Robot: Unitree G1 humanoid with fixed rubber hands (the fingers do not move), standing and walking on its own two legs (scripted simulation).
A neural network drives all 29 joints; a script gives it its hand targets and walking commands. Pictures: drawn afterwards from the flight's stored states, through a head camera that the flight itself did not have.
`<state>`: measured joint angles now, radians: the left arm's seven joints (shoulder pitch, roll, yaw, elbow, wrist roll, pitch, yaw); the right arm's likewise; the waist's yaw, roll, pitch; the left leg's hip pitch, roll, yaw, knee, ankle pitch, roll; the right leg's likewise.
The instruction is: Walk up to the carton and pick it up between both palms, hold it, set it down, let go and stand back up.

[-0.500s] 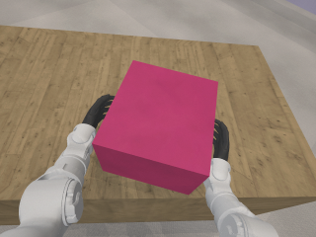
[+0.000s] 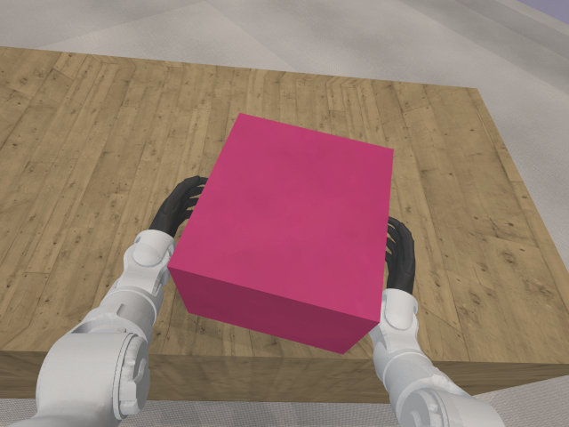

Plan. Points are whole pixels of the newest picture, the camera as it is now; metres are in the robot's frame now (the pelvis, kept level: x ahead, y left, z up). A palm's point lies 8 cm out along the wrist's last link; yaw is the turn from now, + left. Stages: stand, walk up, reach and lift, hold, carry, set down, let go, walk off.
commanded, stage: reach and lift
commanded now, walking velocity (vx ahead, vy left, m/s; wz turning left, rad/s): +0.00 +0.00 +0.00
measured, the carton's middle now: (290, 231) +0.42 -0.03 -0.01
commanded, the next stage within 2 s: none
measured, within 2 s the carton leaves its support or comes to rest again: leaves its support in 0.24 s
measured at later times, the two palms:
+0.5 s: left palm (158, 212) +0.41 +0.16 +0.07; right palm (409, 267) +0.33 -0.18 +0.04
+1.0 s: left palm (138, 214) +0.38 +0.17 +0.10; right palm (419, 244) +0.34 -0.18 +0.09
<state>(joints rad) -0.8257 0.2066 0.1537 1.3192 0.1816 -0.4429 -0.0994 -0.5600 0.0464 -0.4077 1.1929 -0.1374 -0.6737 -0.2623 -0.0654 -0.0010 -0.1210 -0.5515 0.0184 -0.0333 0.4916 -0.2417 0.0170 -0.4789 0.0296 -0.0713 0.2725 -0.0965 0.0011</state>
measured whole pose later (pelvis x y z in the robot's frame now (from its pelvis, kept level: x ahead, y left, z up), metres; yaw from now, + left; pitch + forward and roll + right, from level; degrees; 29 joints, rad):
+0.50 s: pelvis -0.01 +0.00 +0.00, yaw +1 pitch +12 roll -2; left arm -0.83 0.23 -0.03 1.31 -0.03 -0.30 -0.07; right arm -0.52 0.01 -0.24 0.99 -0.01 -0.37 -0.26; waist -0.07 0.04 -0.16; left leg -0.44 0.00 -0.03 0.46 -0.22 0.03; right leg -0.40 0.01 -0.07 0.30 -0.11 0.01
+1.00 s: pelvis -0.01 +0.01 +0.01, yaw +1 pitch +2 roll -2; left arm -0.61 0.17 0.03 0.78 -0.02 0.12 0.00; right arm -0.47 -0.06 -0.13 0.72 0.13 -0.03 -0.21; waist -0.06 0.02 -0.08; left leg -0.21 -0.01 -0.03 0.43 -0.25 0.04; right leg -0.16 0.00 -0.06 0.27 -0.13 0.02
